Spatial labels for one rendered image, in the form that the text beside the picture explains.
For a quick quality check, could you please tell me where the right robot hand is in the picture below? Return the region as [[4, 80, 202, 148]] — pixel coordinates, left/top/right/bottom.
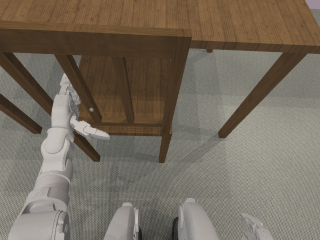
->
[[241, 213, 274, 240]]

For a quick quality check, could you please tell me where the left robot forearm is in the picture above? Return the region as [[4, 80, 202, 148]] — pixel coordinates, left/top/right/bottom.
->
[[7, 127, 75, 240]]

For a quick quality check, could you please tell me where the robot left thigh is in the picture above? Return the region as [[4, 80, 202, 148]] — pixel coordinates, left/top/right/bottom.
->
[[103, 206, 140, 240]]

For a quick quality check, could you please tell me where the table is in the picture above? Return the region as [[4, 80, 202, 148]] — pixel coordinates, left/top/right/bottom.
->
[[0, 0, 320, 138]]

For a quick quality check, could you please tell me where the left robot hand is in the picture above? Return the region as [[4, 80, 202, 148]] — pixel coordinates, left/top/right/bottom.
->
[[51, 63, 110, 140]]

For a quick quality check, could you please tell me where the left robot upper arm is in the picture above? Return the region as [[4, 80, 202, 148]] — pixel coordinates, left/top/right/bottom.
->
[[10, 210, 70, 240]]

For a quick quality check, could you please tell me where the right robot shin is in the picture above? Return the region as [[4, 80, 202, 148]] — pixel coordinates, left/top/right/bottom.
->
[[177, 198, 195, 240]]

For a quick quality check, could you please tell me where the chair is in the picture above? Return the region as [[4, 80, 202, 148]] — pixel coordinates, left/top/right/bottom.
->
[[0, 20, 192, 163]]

